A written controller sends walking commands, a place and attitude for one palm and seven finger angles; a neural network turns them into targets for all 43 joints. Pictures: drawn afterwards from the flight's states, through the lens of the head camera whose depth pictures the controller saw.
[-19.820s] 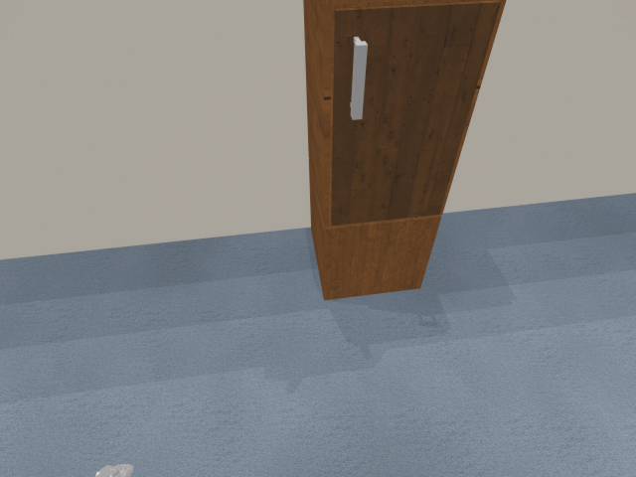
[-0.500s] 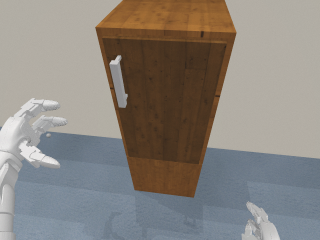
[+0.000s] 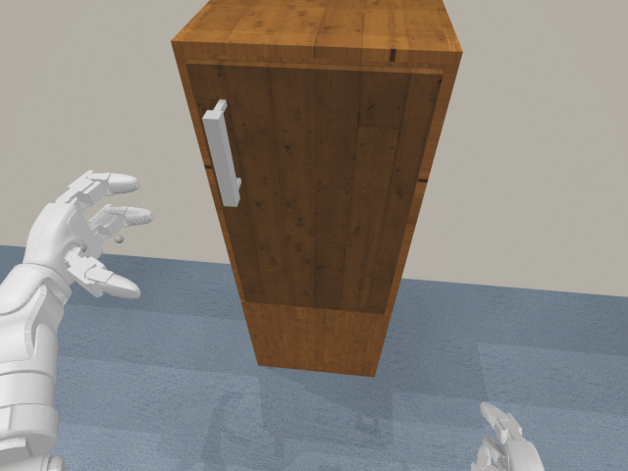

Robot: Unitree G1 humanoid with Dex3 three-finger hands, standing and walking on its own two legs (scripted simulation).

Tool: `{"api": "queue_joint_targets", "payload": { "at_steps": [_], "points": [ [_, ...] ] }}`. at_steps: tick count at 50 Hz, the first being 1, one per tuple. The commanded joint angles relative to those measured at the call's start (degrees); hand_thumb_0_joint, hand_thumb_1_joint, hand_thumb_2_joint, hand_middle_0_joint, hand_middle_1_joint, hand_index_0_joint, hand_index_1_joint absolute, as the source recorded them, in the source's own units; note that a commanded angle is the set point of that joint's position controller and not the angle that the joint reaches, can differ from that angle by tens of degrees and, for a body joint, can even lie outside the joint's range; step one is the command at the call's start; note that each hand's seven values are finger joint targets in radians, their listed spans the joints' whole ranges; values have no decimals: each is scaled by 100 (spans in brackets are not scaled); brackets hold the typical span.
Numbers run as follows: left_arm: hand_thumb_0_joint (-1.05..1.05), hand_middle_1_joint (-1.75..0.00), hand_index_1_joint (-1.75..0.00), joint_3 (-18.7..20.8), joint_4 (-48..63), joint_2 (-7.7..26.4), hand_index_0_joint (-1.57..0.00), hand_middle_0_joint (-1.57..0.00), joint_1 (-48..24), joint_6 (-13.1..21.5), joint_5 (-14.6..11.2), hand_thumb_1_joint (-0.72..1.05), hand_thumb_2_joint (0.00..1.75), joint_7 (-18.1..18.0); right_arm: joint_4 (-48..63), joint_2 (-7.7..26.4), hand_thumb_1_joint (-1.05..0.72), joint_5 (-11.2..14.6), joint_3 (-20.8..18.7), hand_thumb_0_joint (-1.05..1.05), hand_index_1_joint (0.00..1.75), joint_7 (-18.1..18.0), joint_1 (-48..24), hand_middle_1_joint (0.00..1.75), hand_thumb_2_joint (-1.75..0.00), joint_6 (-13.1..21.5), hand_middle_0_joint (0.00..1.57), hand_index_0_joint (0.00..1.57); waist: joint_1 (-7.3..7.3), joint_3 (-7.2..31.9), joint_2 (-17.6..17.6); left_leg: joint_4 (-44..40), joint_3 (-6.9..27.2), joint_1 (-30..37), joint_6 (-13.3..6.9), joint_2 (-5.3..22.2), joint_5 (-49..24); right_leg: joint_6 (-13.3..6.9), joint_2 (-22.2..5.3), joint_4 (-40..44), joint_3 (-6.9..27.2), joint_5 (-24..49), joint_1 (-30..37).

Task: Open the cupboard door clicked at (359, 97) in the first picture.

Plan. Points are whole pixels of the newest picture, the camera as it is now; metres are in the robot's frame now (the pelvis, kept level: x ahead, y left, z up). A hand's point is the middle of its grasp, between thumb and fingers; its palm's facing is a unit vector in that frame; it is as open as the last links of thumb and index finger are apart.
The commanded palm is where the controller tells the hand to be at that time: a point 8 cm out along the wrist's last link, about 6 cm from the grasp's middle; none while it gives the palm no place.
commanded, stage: move the hooked fingers beside the handle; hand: left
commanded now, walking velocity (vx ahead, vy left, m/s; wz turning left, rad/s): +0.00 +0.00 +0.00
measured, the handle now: (226, 155) +0.53 +0.17 +0.13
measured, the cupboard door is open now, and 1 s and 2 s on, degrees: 0 0 0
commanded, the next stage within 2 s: none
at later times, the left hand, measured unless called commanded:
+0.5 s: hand (149, 207) +0.39 +0.24 +0.15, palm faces -0.04 -1.00 -0.01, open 14.0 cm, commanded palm +0.37 +0.29 +0.14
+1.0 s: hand (175, 179) +0.46 +0.23 +0.14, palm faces -0.01 -1.00 -0.01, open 14.0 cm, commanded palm +0.44 +0.28 +0.14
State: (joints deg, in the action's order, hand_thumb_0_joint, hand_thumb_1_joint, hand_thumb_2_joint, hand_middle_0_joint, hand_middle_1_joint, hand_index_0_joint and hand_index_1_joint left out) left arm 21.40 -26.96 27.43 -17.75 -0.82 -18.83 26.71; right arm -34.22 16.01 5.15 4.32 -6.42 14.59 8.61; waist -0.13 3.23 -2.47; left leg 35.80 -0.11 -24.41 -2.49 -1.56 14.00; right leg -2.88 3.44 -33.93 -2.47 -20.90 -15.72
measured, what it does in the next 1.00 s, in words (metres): stands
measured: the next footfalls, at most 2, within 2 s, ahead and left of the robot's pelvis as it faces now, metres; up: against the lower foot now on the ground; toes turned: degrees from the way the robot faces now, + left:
none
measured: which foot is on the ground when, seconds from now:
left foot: down 0.00-1.00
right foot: down 0.00-1.00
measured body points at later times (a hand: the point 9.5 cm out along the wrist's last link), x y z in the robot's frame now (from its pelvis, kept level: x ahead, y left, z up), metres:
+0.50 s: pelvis +0.01 +0.01 +0.00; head +0.03 +0.01 +0.45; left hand +0.39 +0.29 +0.15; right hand +0.14 -0.24 -0.09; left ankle +0.05 +0.09 -0.73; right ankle -0.04 -0.09 -0.73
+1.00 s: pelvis +0.01 +0.00 -0.01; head +0.05 +0.00 +0.44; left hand +0.45 +0.28 +0.15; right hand +0.07 -0.28 -0.11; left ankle +0.05 +0.09 -0.73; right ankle -0.03 -0.09 -0.73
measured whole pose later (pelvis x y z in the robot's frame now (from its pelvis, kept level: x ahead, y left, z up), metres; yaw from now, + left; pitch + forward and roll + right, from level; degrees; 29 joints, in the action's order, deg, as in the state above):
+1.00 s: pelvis +0.01 +0.00 -0.01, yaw -1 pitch +8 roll -1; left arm 21.1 -55.2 31.0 -41.3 8.5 -12.0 21.6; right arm -36.4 17.4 4.3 2.0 -4.4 20.9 0.8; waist 4.7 3.8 -1.2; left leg 38.4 -1.0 -30.8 -2.3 -0.8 15.8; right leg -3.2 4.0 -36.6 -1.5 -22.3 -22.5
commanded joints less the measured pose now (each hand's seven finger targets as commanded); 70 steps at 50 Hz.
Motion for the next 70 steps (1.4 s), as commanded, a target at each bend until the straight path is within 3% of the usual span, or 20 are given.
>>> {"api": "queue_joint_targets", "payload": {
  "at_steps": [1, 4, 8, 9, 12, 25, 27, 29, 36, 38, 39, 41, 44, 48, 54, 57, 59, 62, 65, 70],
  "points": [
    [0, -120, -120, 680, 1025, 1815, -30, -30, -2084, 425, -40, -50, 30, -111, 928, 799, -90, -26, -369, 0, 30, 9, -376, 30, -90, 249, 20, 20, -32, 1291, -192, -296, 340, 1452, -60, 101, -828, 160, -183, 590, 269, 1535, -538],
    [0, -120, -120, 459, 1292, 1582, -30, -30, -2173, 566, -30, -50, 30, -136, 975, 792, -90, -34, -398, 0, 30, 39, -315, 30, -90, 241, 20, 20, -1, 1553, -311, -237, 358, 1756, -62, 131, -1184, 123, -137, 508, 199, 1776, -537],
    [0, -120, -120, 286, 911, 1453, -30, -30, -2501, 513, 6, -50, 30, -120, 869, 849, -90, -21, -413, 0, 30, 34, -195, 30, -90, 159, 20, 20, 142, 1253, -199, -286, 411, 1675, -59, 153, -989, 129, -111, 540, 159, 1583, -843],
    [0, -120, -120, 350, 921, 1530, -30, -30, -2517, 516, -6, -50, 30, -132, 861, 856, -90, -17, -441, 0, 30, 28, -147, 30, -90, 142, 20, 20, 111, 1370, -15, -260, 407, 1681, -72, 156, -1067, 124, -118, 539, 166, 1631, -708],
    [0, -120, -120, 371, 841, 1548, -30, -30, -2526, 462, 61, -50, 30, -171, 877, 877, -90, -33, -450, 0, 30, 49, -120, 30, -90, 107, 20, 20, 65, 1461, -230, -294, 466, 1823, -33, 167, -1160, 98, -111, 485, 121, 1608, -828],
    [0, -120, -120, -40, 175, 1256, -30, -30, -3569, 607, 317, -50, 30, -536, 691, 908, -90, -67, -469, 0, 30, 74, 85, 30, -90, -113, 20, 20, 291, 1501, -108, -286, 537, 1895, -24, 225, -1101, 95, -117, 485, 107, 1389, -1089],
    [0, -120, -120, -15, -17, 1357, -30, -30, -3841, 643, 366, -50, 30, -573, 651, 921, -90, -78, -458, 0, 30, 76, 123, 30, -90, -162, 20, 20, 320, 1430, -262, -291, 550, 1865, -12, 221, -986, 84, -125, 495, 120, 1282, -1181],
    [0, -120, -120, 110, -340, 1571, -30, -30, -4019, 716, 401, -50, 30, -608, 568, 952, -90, -83, -475, 0, 30, 65, 226, 30, -90, -215, 20, 20, 351, 1431, 2, -245, 516, 1718, -36, 231, -957, 85, -131, 506, 145, 1285, -1087],
    [0, -120, -120, 139, -582, 1603, -30, -30, -4213, 1052, 446, -50, 30, -543, 548, 970, -90, -116, -538, 0, 30, 148, 424, 30, -90, -305, 20, 20, 286, 2145, -320, -25, 477, 2068, -15, 219, -1711, 87, -104, 314, 169, 1944, -978],
    [0, -120, -120, 128, -843, 1601, -30, -30, -4297, 1065, 438, -50, 30, -515, 516, 975, -90, -103, -541, 0, 30, 154, 454, 30, -90, -361, 20, 20, 332, 1898, -179, -19, 410, 1837, -47, 204, -1581, 109, -100, 336, 192, 1974, -1000],
    [0, -120, -120, 186, -1103, 1688, -30, -30, -4223, 1047, 419, -50, 30, -507, 488, 993, -90, -97, -541, 0, 30, 153, 528, 30, -90, -404, 20, 20, 373, 1741, 228, -6, 368, 1544, -95, 194, -1490, 131, -109, 355, 196, 2014, -881],
    [0, -120, -120, 304, -1586, 1917, -30, -30, -4406, 985, 461, -50, 30, -464, 438, 1029, -90, -83, -535, 0, 30, 142, 577, 30, -90, -471, 20, 20, 392, 1443, 264, -17, 285, 1146, -121, 162, -1250, 165, -132, 351, 257, 2056, -903],
    [0, -120, -120, 244, -1580, 2001, -30, -30, -4868, 1102, 523, -50, 30, -470, 435, 1034, -90, -85, -565, 0, 30, 140, 685, 30, -90, -544, 20, 20, 465, 1650, 179, 69, 251, 1163, -145, 157, -1339, 177, -158, 293, 291, 2140, -871],
    [0, -120, -120, 224, -1355, 2000, -30, -30, -5165, 1471, 587, -50, 30, -468, 424, 1019, -90, -119, -582, 0, 30, 180, 751, 30, -90, -560, 20, 20, 464, 2130, -470, 168, 301, 1613, -88, 168, -1544, 143, -95, 200, 306, 2141, -1056],
    [0, -120, -120, 191, -2286, 2110, -30, -30, -5453, 1444, 564, -50, 30, -362, 238, 1078, -90, -105, -592, 0, 30, 165, 971, 30, -90, -695, 20, 20, 659, 1732, 42, 229, 216, 938, -166, 150, -1168, 209, -133, 227, 363, 2076, -1042],
    [0, -120, -120, 347, -2705, 2428, -30, -30, -5498, 1315, 701, -50, 30, -351, 223, 1126, -90, -112, -581, 0, 30, 179, 1037, 30, -90, -732, 20, 20, 634, 1707, -36, 262, 205, 693, -169, 141, -993, 249, -154, 217, 452, 2047, -1140],
    [0, -120, -120, 180, -2650, 2307, -30, -30, -5927, 1404, 725, -50, 30, -392, 201, 1111, -90, -143, -593, 0, 30, 186, 1130, 30, -90, -758, 20, 20, 758, 1748, -16, 313, 210, 654, -170, 153, -1005, 244, -162, 187, 434, 1950, -1155],
    [0, -120, -120, 378, -2613, 2529, -30, -30, -5933, 1607, 795, -50, 30, -424, 230, 1130, -90, -158, -603, 0, 30, 227, 1183, 30, -90, -773, 20, 20, 690, 2186, -295, 380, 256, 894, -133, 171, -1138, 224, -107, 91, 437, 1971, -1226],
    [0, -120, -120, 614, -2713, 2688, -30, -30, -5720, 1728, 748, -50, 30, -394, 230, 1154, -90, -183, -626, 0, 30, 251, 1253, 30, -90, -821, 20, 20, 621, 2445, -27, 447, 232, 827, -146, 181, -1317, 253, -83, 6, 453, 2292, -1002],
    [0, -120, -120, 757, -2816, 2887, -30, -30, -5196, 1597, 809, -50, 30, -223, 382, 1139, -90, -157, -618, 0, 30, 275, 1239, 30, -90, -940, 20, 20, 455, 2365, -180, 467, 126, 597, -165, 138, -1487, 260, -92, -67, 449, 2734, -805]
  ]
}}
